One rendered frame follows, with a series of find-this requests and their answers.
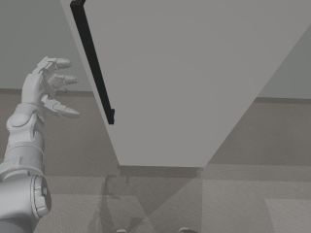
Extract robot left forearm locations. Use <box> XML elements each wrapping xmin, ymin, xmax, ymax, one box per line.
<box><xmin>0</xmin><ymin>103</ymin><xmax>46</xmax><ymax>183</ymax></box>

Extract robot left hand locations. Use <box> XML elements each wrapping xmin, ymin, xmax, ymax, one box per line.
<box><xmin>21</xmin><ymin>56</ymin><xmax>81</xmax><ymax>118</ymax></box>

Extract robot left upper arm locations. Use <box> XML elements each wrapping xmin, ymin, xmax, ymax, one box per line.
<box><xmin>0</xmin><ymin>175</ymin><xmax>52</xmax><ymax>233</ymax></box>

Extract handle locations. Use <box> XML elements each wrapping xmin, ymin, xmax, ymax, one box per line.
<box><xmin>70</xmin><ymin>0</ymin><xmax>115</xmax><ymax>125</ymax></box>

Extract fridge door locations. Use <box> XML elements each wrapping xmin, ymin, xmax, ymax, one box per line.
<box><xmin>60</xmin><ymin>0</ymin><xmax>311</xmax><ymax>168</ymax></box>

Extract right robot shin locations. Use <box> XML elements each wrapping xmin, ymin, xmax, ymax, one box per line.
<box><xmin>178</xmin><ymin>227</ymin><xmax>189</xmax><ymax>232</ymax></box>

